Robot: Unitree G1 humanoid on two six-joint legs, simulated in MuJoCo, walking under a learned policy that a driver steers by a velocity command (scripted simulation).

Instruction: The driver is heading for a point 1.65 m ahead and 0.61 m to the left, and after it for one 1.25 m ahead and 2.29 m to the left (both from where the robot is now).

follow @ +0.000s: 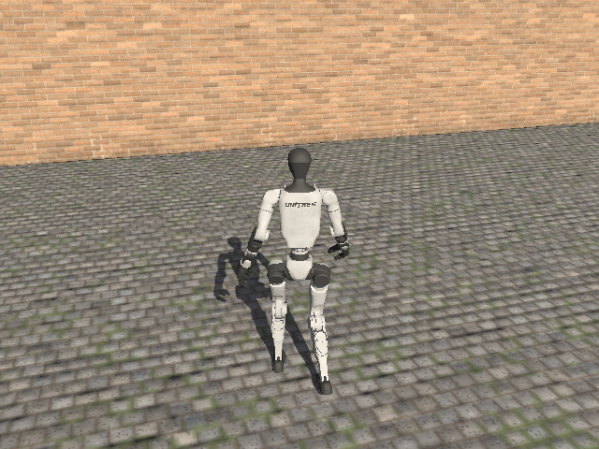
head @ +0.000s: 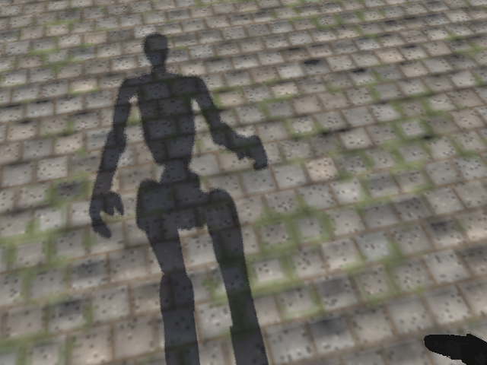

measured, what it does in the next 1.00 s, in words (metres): walks ahead, turning left: right foot, then left foot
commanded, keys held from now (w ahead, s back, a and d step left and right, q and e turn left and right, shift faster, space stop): w+e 0.04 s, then w+q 0.54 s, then q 0.42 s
